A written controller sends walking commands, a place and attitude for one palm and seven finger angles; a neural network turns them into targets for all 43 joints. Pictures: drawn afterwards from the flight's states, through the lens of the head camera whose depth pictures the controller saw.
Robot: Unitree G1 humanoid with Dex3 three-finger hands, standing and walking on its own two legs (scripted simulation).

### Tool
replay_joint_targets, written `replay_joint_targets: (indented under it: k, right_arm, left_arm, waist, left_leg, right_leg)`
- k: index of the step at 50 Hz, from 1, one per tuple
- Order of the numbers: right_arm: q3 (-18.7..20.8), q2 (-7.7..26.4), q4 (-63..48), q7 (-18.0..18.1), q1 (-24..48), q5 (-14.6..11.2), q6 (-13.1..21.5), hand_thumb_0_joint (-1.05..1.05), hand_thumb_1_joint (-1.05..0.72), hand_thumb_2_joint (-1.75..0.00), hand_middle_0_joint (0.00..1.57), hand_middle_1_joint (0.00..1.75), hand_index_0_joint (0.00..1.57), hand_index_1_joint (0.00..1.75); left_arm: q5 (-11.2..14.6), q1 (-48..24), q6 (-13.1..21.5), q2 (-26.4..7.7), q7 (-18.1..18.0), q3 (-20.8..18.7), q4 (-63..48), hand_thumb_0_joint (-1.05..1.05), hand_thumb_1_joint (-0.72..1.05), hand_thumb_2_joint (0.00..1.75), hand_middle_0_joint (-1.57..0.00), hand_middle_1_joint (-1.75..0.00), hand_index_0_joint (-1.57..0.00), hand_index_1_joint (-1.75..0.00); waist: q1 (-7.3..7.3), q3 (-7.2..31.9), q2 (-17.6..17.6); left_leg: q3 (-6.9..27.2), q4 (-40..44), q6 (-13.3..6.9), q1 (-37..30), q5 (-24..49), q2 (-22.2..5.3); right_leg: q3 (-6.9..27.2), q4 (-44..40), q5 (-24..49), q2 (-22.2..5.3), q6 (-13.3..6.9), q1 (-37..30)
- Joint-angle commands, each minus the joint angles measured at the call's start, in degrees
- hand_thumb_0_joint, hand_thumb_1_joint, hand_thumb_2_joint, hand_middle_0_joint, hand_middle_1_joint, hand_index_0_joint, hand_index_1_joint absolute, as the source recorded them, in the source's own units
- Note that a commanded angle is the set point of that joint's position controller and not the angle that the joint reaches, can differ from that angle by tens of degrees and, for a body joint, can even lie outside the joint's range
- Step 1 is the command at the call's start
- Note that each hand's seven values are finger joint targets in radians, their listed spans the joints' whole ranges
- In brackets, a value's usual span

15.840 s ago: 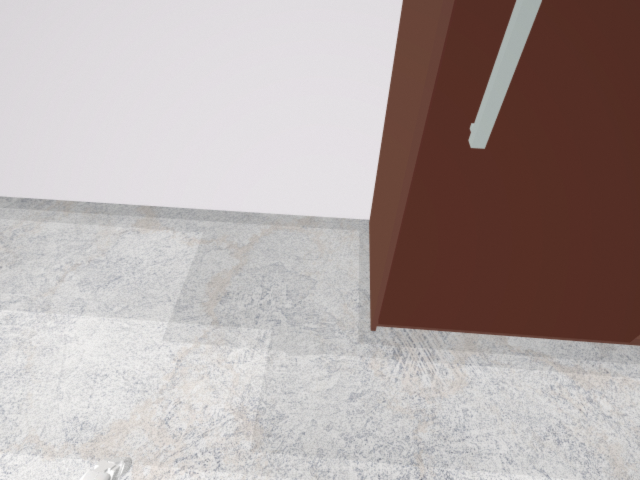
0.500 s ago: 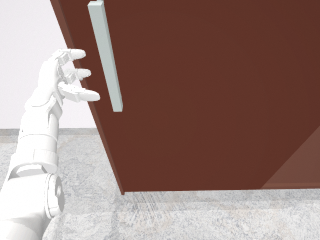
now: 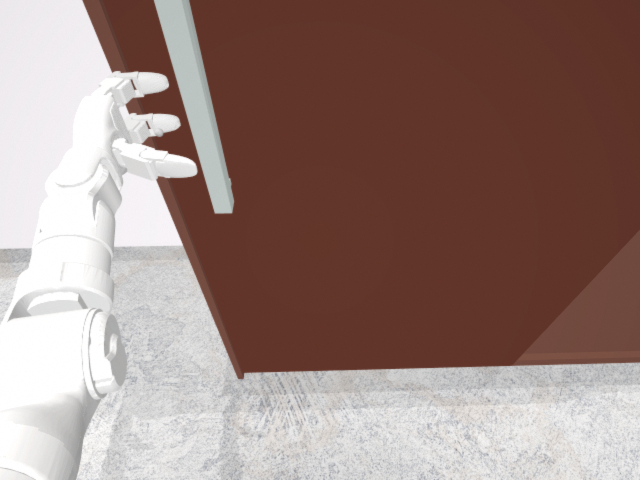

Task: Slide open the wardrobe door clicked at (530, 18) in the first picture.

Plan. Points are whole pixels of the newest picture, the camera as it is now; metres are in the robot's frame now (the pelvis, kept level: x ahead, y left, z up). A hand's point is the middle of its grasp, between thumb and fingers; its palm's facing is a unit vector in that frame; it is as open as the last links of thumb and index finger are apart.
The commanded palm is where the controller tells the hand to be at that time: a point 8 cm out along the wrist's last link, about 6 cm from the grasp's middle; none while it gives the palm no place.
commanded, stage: move the hooked fingers beside the handle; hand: left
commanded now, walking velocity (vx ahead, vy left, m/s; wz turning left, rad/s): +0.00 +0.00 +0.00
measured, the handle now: (206, 114) +0.52 +0.14 +0.20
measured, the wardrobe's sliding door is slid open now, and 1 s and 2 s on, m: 0.00 0.00 0.00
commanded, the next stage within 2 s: feel for the door with the fingertips in 0.36 s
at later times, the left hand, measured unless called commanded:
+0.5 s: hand (145, 145) +0.45 +0.20 +0.21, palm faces +0.05 -1.00 -0.01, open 14.0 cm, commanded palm +0.43 +0.24 +0.20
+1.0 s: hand (186, 140) +0.45 +0.15 +0.21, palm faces +0.05 -1.00 -0.01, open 14.1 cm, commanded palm +0.44 +0.21 +0.20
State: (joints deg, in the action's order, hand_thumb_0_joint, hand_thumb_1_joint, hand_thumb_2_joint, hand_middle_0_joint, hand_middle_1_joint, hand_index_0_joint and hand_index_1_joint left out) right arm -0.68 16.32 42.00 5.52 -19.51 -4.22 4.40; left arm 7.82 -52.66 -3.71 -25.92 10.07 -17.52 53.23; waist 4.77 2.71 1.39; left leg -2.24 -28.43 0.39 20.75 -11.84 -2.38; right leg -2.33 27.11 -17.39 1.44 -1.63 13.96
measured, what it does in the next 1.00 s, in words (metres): stands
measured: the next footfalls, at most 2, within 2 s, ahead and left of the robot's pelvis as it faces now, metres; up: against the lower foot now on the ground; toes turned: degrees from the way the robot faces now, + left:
none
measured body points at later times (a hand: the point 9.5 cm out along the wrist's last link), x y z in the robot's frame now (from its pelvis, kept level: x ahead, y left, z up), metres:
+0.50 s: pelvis +0.00 +0.00 +0.00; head +0.01 -0.01 +0.45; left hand +0.44 +0.25 +0.21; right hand +0.12 -0.27 -0.10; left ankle +0.03 +0.13 -0.74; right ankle -0.04 -0.10 -0.74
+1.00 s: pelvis +0.00 +0.00 +0.00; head +0.00 -0.01 +0.45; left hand +0.45 +0.20 +0.21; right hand +0.08 -0.26 -0.12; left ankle +0.03 +0.13 -0.74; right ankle -0.04 -0.10 -0.74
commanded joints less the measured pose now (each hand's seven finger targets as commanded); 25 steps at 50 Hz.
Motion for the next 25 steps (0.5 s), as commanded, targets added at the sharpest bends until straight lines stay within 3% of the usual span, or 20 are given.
replay_joint_targets:
  k: [1, 3, 4, 6, 9, 13, 18, 19, 22, 25]
  right_arm:
    - [3.3, 8.8, -6.9, 0.9, -0.1, 0.1, 1.6, 0.00, -0.90, -0.90, 0.20, 0.30, 0.20, 0.30]
    - [3.4, 9.3, -7.2, 1.0, -0.7, 0.1, 1.3, 0.00, -0.90, -0.90, 0.20, 0.30, 0.20, 0.30]
    - [3.4, 9.2, -7.4, 1.1, -0.1, -0.1, 1.2, 0.00, -0.90, -0.90, 0.20, 0.30, 0.20, 0.30]
    - [3.8, 8.8, -7.9, 0.9, 0.0, -0.1, 1.4, 0.00, -0.90, -0.90, 0.20, 0.30, 0.20, 0.30]
    - [4.0, 8.7, -8.5, 1.1, 0.9, -0.2, 1.3, 0.00, -0.90, -0.90, 0.20, 0.30, 0.20, 0.30]
    - [3.8, 8.2, -8.3, 1.3, 1.9, -0.6, 1.3, 0.00, -0.90, -0.90, 0.20, 0.30, 0.20, 0.30]
    - [3.4, 8.4, -7.4, 1.3, 2.6, -0.6, 1.1, 0.00, -0.90, -0.90, 0.20, 0.30, 0.20, 0.30]
    - [3.4, 8.4, -7.4, 1.3, 2.7, -0.5, 1.0, 0.00, -0.90, -0.90, 0.20, 0.30, 0.20, 0.30]
    - [3.0, 7.7, -8.0, 1.3, 3.4, -0.5, 1.0, 0.00, -0.90, -0.90, 0.20, 0.30, 0.20, 0.30]
    - [3.1, 7.7, -8.2, 1.2, 3.9, -0.4, 1.2, 0.00, -0.90, -0.90, 0.20, 0.30, 0.20, 0.30]
  left_arm:
    - [1.2, -24.8, 2.1, -17.0, 1.1, -4.3, -10.7, 0.00, -0.50, 0.30, -0.30, -1.20, -0.30, -1.20]
    - [1.4, -21.5, 1.7, -18.9, 1.6, -5.9, -9.4, 0.00, -0.50, 0.30, -0.30, -1.20, -0.30, -1.20]
    - [1.4, -22.7, 1.9, -18.5, 1.8, -5.0, -11.0, 0.00, -0.50, 0.30, -0.30, -1.20, -0.30, -1.20]
    - [1.6, -22.8, 2.5, -16.8, 2.3, -4.0, -15.0, 0.00, -0.50, 0.30, -0.30, -1.20, -0.30, -1.20]
    - [2.1, -22.0, 3.3, -18.1, 2.4, -5.0, -21.9, 0.00, -0.50, 0.30, -0.30, -1.20, -0.30, -1.20]
    - [3.2, -21.8, 1.6, -13.7, 2.8, -1.7, -25.0, 0.00, -0.50, 0.30, -0.30, -1.20, -0.30, -1.20]
    - [3.0, -23.5, -1.8, -12.7, 1.7, -0.9, -21.2, 0.00, -0.50, 0.30, -0.30, -1.20, -0.30, -1.20]
    - [2.7, -22.9, -2.1, -15.3, 1.3, -3.4, -20.5, 0.00, -0.50, 0.30, -0.30, -1.20, -0.30, -1.20]
    - [2.5, -24.3, -1.5, -11.3, 0.9, 0.0, -21.1, 0.00, -0.50, 0.30, -0.30, -1.20, -0.30, -1.20]
    - [2.7, -25.0, -0.3, -9.4, 0.7, 1.4, -22.0, 0.00, -0.50, 0.30, -0.30, -1.20, -0.30, -1.20]
  waist:
    - [-1.02, 18.0, -2.2]
    - [-1.48, 17.1, -4.0]
    - [-1.04, 16.8, -3.7]
    - [-1.23, 18.7, -2.1]
    - [-2.05, 21.9, 0.3]
    - [-1.19, 18.9, 2.2]
    - [-0.30, 14.7, 0.7]
    - [-1.22, 15.9, 0.2]
    - [-0.58, 16.4, 0.9]
    - [-0.45, 17.9, 0.1]
  left_leg:
    - [1.1, 0.6, -2.8, -12.8, 12.8, 2.3]
    - [0.8, 0.5, -2.9, -11.3, 12.6, 2.3]
    - [0.6, 0.6, -3.0, -11.5, 12.8, 2.1]
    - [0.5, 0.2, -2.9, -13.0, 14.1, 2.3]
    - [0.7, -0.1, -3.1, -15.9, 17.2, 2.2]
    - [0.5, -0.4, -3.2, -17.8, 17.2, 2.1]
    - [1.0, 0.1, -3.2, -16.1, 13.5, 2.3]
    - [1.3, 0.2, -3.1, -15.6, 13.7, 2.2]
    - [1.6, 0.3, -2.7, -16.6, 13.9, 2.1]
    - [1.9, -0.1, -2.8, -18.1, 14.9, 2.0]
  right_leg:
    - [2.1, -3.6, 23.6, -0.3, 1.5, -1.5]
    - [2.0, -3.4, 24.2, -0.4, 1.8, -2.4]
    - [2.4, -3.4, 25.1, -0.6, 2.0, -2.0]
    - [2.5, -3.2, 26.4, -0.3, 1.9, -2.4]
    - [2.6, -2.9, 28.8, -0.2, 1.7, -3.9]
    - [2.0, -3.5, 27.1, 0.1, 1.5, -1.8]
    - [1.6, -4.3, 22.4, 0.0, 1.5, 1.4]
    - [1.8, -4.2, 22.7, -0.1, 1.5, 0.8]
    - [1.6, -3.9, 21.8, -0.1, 1.2, 1.2]
    - [1.5, -3.5, 22.2, 0.0, 1.1, 1.2]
